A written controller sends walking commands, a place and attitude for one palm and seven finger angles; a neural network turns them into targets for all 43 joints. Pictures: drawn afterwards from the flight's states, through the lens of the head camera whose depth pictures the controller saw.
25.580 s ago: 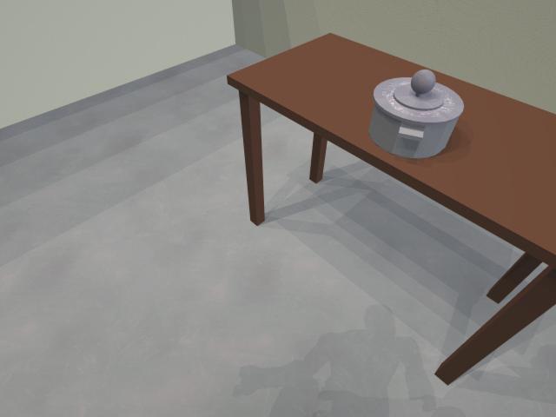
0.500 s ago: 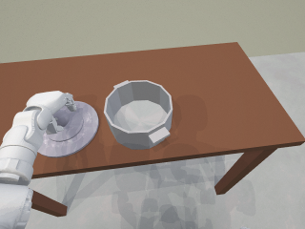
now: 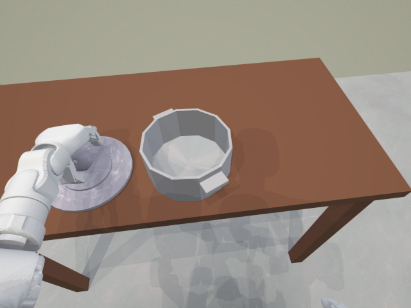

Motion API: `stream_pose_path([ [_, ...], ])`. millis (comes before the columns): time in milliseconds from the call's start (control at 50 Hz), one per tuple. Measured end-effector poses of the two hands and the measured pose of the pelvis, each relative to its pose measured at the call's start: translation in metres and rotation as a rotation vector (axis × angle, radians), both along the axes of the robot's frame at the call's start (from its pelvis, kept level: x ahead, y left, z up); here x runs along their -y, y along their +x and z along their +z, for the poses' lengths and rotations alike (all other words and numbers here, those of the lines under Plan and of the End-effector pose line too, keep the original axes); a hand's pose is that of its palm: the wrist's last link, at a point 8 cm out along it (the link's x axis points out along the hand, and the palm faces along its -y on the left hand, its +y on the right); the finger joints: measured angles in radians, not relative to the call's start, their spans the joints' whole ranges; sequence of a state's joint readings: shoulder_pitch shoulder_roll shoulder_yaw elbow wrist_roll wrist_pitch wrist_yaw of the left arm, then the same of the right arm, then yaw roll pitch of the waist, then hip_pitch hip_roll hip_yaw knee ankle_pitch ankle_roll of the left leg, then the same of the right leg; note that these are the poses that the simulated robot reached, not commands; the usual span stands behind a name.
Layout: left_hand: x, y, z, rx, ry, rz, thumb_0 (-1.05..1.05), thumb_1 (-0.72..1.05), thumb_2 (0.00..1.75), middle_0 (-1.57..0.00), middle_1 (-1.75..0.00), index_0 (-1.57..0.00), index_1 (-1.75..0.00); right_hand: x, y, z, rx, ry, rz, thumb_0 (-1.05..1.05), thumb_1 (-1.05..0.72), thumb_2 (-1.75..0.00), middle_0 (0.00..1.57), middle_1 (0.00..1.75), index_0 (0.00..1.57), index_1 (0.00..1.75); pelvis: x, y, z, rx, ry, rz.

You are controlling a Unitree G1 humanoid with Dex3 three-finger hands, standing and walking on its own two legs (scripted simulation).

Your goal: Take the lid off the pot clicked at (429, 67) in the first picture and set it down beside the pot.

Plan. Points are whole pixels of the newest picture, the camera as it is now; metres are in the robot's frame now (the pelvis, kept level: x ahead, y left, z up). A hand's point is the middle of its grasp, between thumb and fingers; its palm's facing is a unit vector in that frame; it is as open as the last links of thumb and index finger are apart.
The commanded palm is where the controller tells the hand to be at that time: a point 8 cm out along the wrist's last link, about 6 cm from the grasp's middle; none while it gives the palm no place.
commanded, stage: raise the empty hand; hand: left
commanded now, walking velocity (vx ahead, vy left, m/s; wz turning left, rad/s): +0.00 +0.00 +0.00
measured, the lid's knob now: (79, 159) +0.42 +0.28 +0.02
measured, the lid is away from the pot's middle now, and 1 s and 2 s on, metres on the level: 0.24 0.24 0.24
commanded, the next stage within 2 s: draw the hand back to the body in 1.30 s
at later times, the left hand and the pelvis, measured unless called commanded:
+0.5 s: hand (67, 144) +0.41 +0.27 +0.10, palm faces -0.32 -0.06 -0.95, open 11.1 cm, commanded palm +0.40 +0.28 +0.17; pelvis +0.00 +0.00 +0.00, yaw +1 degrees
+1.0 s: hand (51, 121) +0.42 +0.28 +0.15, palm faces -0.26 -0.06 -0.96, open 11.1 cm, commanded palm +0.40 +0.28 +0.22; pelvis +0.00 +0.00 +0.01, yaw +1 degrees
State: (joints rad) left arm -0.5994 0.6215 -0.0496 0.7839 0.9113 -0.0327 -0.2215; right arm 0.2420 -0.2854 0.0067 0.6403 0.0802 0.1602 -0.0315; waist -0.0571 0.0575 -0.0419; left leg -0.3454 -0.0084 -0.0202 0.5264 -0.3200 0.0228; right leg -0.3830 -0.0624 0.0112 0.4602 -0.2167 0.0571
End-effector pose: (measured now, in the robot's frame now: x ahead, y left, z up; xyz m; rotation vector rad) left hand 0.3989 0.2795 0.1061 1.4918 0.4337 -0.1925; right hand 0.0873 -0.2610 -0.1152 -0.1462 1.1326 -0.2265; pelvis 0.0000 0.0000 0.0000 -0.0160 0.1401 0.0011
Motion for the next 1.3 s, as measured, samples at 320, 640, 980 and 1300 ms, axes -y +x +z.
stream_pose_path([
  [320, 0.001, 0.002, 0.031, 0.06, 0.012, 0.002, 0.0, -0.14, 0.92, -0.51, -0.59, -0.5, -0.58, -0.002, 0.006, 0.002, 0.022, 0.013, 0.008, 0.0, -0.9, -0.9, 0.2, 0.3, 0.2, 0.3, -0.001, 0.0, 0.002, 0.022, 0.0, 0.007],
  [640, 0.009, 0.009, 0.064, 0.087, 0.025, 0.004, 0.0, -0.14, 0.92, -0.51, -0.59, -0.51, -0.58, -0.006, 0.02, 0.006, 0.074, 0.027, 0.043, 0.0, -0.9, -0.9, 0.2, 0.3, 0.2, 0.3, 0.001, 0.0, 0.005, 0.045, 0.003, 0.012],
  [980, 0.002, 0.011, 0.102, 0.127, 0.031, 0.029, 0.0, -0.14, 0.92, -0.51, -0.59, -0.51, -0.58, 0.002, 0.022, 0.01, 0.084, 0.012, 0.051, 0.0, -0.9, -0.9, 0.2, 0.3, 0.2, 0.3, 0.004, 0.002, 0.006, 0.056, 0.002, 0.018],
  [1300, 0.002, 0.011, 0.13, 0.139, 0.046, 0.068, 0.0, -0.14, 0.92, -0.51, -0.59, -0.51, -0.58, -0.005, 0.03, 0.013, 0.124, 0.032, 0.076, 0.0, -0.9, -0.9, 0.2, 0.3, 0.2, 0.3, 0.004, -0.004, 0.006, 0.061, 0.005, 0.022],
])
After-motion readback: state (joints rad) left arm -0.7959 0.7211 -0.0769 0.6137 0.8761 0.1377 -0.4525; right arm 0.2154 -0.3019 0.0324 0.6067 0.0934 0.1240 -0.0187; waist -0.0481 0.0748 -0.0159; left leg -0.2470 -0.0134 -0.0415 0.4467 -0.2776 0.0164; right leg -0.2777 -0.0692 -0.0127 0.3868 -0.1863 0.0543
